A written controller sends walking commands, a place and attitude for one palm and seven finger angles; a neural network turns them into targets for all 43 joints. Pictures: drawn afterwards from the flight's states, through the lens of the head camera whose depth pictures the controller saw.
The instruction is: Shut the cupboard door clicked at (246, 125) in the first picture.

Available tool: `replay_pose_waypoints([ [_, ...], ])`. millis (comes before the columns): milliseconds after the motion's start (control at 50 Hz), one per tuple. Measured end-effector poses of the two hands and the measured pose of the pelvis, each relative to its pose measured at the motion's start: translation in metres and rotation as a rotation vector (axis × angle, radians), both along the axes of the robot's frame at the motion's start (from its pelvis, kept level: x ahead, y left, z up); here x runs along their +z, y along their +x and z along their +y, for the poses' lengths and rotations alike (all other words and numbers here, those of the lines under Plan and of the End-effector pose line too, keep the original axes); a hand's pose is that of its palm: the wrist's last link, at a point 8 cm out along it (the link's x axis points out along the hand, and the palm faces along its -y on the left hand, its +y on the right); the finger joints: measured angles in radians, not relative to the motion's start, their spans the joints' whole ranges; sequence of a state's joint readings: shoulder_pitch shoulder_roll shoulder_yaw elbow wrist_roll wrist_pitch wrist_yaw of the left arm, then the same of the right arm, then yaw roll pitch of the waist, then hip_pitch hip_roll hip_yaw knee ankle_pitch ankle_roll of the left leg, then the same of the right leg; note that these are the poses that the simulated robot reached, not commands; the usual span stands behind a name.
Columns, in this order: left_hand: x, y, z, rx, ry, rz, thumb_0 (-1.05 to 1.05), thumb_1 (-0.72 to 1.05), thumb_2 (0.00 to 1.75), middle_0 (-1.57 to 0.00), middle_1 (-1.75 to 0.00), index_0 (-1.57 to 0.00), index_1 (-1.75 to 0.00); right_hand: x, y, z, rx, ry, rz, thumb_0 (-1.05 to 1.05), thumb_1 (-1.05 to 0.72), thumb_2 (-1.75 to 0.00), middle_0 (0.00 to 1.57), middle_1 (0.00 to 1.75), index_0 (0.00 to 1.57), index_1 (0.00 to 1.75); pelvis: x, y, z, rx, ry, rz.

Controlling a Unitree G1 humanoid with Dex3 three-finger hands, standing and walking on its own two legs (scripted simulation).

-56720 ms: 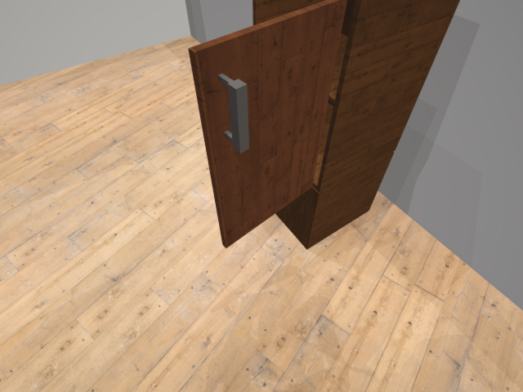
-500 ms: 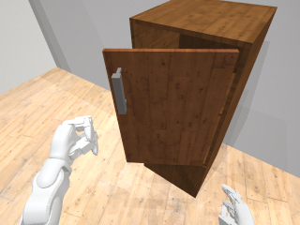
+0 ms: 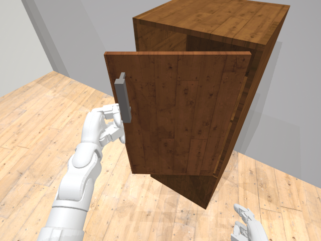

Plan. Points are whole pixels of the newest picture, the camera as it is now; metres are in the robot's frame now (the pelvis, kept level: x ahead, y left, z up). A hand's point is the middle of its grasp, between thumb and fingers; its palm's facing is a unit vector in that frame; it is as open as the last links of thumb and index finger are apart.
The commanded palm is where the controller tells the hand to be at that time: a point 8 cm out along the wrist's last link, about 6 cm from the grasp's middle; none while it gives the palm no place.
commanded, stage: bring the fist close to the handle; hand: left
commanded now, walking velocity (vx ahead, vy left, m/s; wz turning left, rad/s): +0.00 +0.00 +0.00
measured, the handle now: (125, 98) +0.47 +0.14 +0.13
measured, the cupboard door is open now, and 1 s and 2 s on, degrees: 31 29 15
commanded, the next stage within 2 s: push the door shut along its arc in 0.54 s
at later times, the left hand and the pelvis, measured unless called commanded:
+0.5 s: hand (131, 121) +0.36 +0.10 +0.14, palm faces +0.04 -1.00 -0.01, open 3.1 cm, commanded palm +0.34 +0.15 +0.14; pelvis +0.00 -0.01 +0.00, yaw -1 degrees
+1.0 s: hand (137, 108) +0.41 +0.09 +0.14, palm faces -0.04 -1.00 -0.01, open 3.1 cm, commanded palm +0.39 +0.14 +0.14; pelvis +0.00 -0.01 +0.00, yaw +0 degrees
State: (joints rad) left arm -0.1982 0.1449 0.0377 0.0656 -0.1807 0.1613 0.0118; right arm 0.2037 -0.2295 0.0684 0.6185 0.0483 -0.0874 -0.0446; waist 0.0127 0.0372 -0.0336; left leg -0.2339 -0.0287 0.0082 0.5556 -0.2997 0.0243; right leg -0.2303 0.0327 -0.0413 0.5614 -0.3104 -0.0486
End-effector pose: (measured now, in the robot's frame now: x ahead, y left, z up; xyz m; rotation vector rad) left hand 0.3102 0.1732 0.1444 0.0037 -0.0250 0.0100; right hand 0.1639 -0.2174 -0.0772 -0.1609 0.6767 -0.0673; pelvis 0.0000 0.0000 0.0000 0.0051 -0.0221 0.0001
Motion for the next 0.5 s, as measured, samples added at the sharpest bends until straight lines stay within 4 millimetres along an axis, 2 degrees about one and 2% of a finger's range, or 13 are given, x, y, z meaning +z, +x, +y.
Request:
replay_pose_waypoints([
  [260, 0.002, 0.035, -0.025, 0.002, -0.009, 0.016, 0.02, 0.9, 0.9, -1.3, -1.5, -1.3, -1.5, -0.01, -0.021, -0.013, -0.048, -0.008, 0.083, 0.01, -0.91, -0.9, 0.2, 0.3, 0.2, 0.3, 0.001, -0.003, -0.003, -0.01, 0.003, 0.013],
  [400, -0.002, 0.033, -0.023, 0.018, -0.006, 0.015, 0.02, 0.9, 0.9, -1.3, -1.5, -1.3, -1.5, -0.012, -0.03, -0.02, -0.071, 0.002, 0.107, 0.01, -0.91, -0.9, 0.2, 0.3, 0.2, 0.3, 0.002, -0.001, -0.006, -0.023, 0.006, 0.011],
  [500, -0.004, 0.03, -0.02, 0.027, 0.004, 0.016, 0.02, 0.9, 0.9, -1.3, -1.5, -1.3, -1.5, -0.013, -0.03, -0.023, -0.07, -0.008, 0.113, 0.01, -0.91, -0.9, 0.2, 0.3, 0.2, 0.3, 0.002, -0.003, -0.008, -0.014, 0.003, 0.007],
])
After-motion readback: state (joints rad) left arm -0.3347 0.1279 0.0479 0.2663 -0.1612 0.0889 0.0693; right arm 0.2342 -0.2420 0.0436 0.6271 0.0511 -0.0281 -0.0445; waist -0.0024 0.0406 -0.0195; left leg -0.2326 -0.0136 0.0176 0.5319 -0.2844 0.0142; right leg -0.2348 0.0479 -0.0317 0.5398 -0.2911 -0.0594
